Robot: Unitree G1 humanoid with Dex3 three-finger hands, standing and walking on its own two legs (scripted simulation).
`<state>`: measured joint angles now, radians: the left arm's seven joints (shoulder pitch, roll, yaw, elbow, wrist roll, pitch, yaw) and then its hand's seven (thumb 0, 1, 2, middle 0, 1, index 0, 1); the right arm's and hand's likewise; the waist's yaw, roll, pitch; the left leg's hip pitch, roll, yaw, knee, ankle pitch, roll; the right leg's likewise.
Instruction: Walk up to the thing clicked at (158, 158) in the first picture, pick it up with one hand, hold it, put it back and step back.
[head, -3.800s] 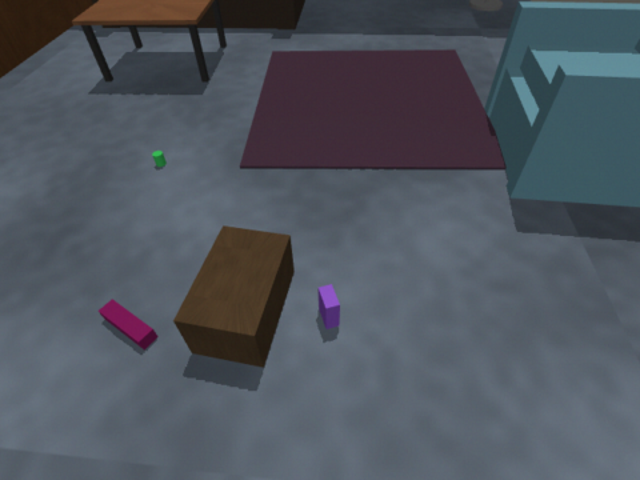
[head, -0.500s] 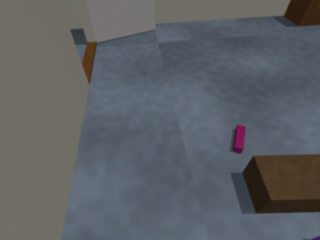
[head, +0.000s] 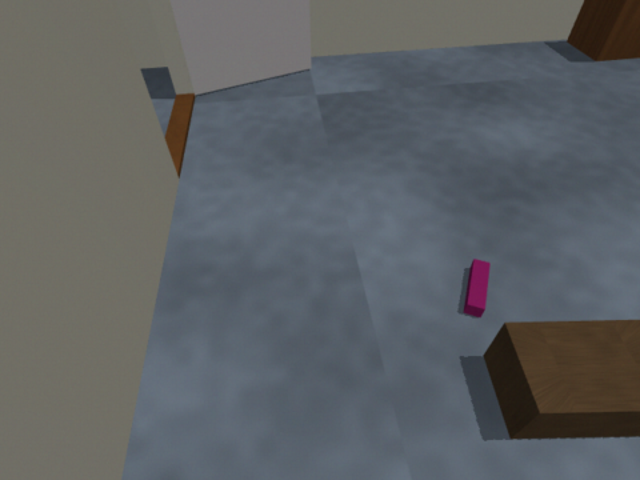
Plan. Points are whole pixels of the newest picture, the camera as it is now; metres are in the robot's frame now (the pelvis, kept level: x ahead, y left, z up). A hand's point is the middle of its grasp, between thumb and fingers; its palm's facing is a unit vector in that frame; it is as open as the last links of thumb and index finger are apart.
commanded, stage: stand
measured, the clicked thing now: out of the picture +1.33 -1.48 -0.75
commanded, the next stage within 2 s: none
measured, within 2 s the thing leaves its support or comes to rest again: neither
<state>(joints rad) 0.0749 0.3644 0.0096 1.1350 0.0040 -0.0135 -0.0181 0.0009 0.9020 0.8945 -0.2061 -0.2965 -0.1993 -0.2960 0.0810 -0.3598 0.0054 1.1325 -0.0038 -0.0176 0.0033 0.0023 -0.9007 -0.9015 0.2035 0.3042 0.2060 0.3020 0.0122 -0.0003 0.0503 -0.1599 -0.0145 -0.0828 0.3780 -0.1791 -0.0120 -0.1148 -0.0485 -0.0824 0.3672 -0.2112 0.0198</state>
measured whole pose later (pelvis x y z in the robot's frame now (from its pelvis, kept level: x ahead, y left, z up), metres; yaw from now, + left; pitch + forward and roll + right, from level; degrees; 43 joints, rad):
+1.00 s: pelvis +0.01 -0.01 +0.00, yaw -2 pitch -2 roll +0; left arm 0.09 0.35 0.00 1.14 0.00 -0.01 -0.01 0.00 0.90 0.89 -0.21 -0.30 -0.20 -0.30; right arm 0.08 -0.35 0.01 1.14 0.00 -0.01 0.00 0.00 -0.90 -0.90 0.20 0.30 0.21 0.30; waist 0.01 0.00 0.05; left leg -0.12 0.01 -0.05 0.30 -0.16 -0.03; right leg -0.10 -0.02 -0.05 0.32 -0.19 0.00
